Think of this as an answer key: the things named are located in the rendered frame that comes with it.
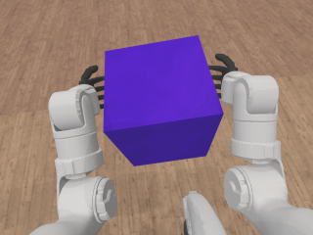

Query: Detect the robot left forearm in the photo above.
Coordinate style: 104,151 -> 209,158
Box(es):
48,84 -> 105,216

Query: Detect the right robot shin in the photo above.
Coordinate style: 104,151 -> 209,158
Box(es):
186,191 -> 198,235

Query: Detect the robot right hand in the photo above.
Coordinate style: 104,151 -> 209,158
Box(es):
208,53 -> 238,99

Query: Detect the robot right thigh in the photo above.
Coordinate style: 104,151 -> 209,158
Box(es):
182,193 -> 228,235

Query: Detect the robot left hand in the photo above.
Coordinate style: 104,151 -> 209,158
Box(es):
78,65 -> 105,109

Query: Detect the robot left upper arm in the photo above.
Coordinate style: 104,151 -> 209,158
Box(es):
29,176 -> 117,235

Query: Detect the carton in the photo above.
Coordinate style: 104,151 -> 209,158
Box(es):
103,35 -> 224,166

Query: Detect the robot right forearm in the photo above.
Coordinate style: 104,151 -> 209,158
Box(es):
221,70 -> 288,193

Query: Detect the robot right upper arm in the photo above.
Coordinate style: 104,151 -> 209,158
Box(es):
224,164 -> 313,235

